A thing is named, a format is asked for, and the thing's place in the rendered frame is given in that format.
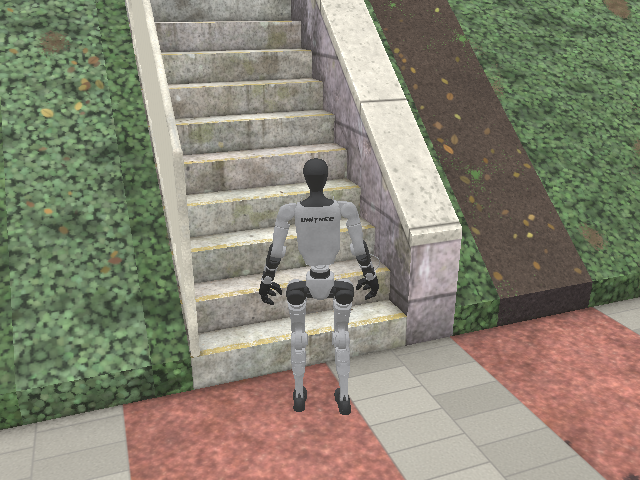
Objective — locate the robot left forearm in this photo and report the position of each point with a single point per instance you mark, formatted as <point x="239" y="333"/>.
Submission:
<point x="270" y="267"/>

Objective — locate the robot left upper arm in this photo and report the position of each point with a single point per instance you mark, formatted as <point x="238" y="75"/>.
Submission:
<point x="286" y="213"/>

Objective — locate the robot right forearm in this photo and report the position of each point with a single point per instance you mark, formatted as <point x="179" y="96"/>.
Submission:
<point x="366" y="265"/>

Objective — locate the robot left hand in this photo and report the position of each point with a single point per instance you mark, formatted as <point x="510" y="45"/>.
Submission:
<point x="265" y="289"/>

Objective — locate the left robot foot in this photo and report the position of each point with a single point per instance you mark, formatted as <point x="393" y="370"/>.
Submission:
<point x="299" y="403"/>

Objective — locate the robot right upper arm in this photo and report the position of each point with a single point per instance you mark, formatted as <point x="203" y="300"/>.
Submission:
<point x="348" y="210"/>

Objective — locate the robot right hand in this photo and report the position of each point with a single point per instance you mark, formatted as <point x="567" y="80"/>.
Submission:
<point x="373" y="284"/>

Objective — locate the left robot shin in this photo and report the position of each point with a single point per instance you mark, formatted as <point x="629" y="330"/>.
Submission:
<point x="298" y="361"/>

